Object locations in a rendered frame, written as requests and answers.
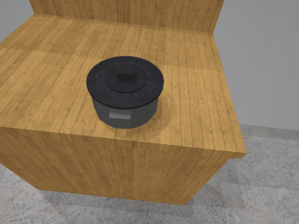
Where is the knob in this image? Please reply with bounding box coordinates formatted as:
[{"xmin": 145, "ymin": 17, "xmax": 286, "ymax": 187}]
[{"xmin": 116, "ymin": 63, "xmax": 134, "ymax": 80}]

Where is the pot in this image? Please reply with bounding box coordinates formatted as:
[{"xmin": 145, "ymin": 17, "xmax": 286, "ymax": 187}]
[{"xmin": 92, "ymin": 97, "xmax": 158, "ymax": 129}]

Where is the table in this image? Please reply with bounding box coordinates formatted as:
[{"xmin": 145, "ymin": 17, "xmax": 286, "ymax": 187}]
[{"xmin": 0, "ymin": 0, "xmax": 247, "ymax": 205}]

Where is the lid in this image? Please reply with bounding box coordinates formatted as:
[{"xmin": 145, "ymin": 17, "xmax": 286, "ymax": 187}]
[{"xmin": 86, "ymin": 56, "xmax": 164, "ymax": 110}]

